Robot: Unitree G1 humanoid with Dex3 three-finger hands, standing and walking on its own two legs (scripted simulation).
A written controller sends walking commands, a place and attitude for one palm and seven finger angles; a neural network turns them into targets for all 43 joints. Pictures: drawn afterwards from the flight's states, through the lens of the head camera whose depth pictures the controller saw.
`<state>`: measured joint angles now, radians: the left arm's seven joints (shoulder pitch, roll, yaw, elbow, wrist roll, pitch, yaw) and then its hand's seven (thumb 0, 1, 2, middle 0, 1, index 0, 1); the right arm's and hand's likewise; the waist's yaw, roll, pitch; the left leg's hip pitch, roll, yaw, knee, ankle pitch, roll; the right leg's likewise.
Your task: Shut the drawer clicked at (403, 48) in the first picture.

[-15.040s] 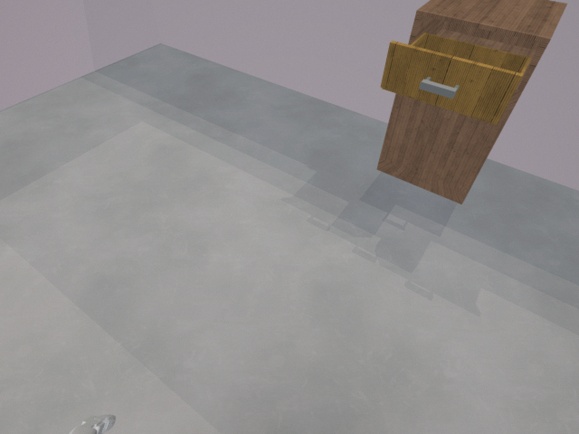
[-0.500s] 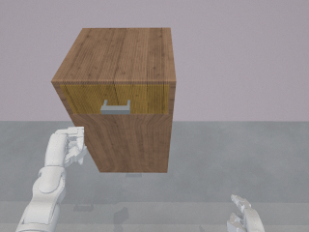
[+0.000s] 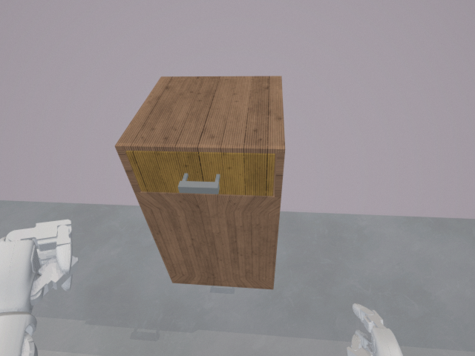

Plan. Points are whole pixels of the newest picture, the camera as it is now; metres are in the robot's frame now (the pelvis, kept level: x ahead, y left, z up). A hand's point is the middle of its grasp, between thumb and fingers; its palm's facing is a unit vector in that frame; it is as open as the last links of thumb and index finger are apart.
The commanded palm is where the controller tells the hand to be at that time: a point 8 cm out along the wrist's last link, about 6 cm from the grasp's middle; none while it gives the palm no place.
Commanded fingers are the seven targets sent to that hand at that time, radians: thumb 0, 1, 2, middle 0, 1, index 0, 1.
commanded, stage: draw the hand back to the body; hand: left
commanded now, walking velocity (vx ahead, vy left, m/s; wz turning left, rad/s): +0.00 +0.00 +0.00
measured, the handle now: (200, 182) +0.58 +0.19 -0.08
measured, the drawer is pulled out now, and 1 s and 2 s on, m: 0.00 0.00 0.00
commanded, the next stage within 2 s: step back with the hand held close in 0.18 s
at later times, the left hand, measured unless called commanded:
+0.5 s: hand (68, 263) +0.18 +0.24 +0.16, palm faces +0.35 -0.82 -0.46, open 3.2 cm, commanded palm +0.12 +0.28 +0.17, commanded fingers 0.00 0.90 0.90 -1.40 -1.60 -1.40 -1.60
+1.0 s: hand (26, 308) +0.13 +0.26 +0.15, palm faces +0.33 -0.80 -0.51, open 3.2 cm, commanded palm +0.06 +0.30 +0.17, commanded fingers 0.00 0.90 0.90 -1.40 -1.60 -1.40 -1.60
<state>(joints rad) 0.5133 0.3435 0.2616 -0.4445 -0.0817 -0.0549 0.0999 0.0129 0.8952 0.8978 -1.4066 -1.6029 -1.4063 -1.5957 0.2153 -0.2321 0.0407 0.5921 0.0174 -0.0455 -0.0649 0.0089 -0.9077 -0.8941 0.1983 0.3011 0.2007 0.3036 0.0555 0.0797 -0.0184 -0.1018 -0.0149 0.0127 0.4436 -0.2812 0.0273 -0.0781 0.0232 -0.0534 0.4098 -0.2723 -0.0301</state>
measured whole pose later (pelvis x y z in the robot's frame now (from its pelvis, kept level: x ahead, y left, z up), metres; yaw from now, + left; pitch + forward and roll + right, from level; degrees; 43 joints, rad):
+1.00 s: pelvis -0.07 +0.03 -0.01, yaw -1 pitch +1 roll -1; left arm 0.62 0.39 0.37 -0.56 -0.01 -0.22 0.13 0.01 0.89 0.90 -1.41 -1.60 -1.41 -1.60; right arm 0.19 -0.21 0.00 0.53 0.01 -0.02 -0.08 0.01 -0.91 -0.89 0.20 0.30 0.20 0.30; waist 0.00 0.02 0.03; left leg -0.35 -0.04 0.04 0.55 -0.21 0.07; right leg -0.33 0.00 -0.03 0.52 -0.20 0.01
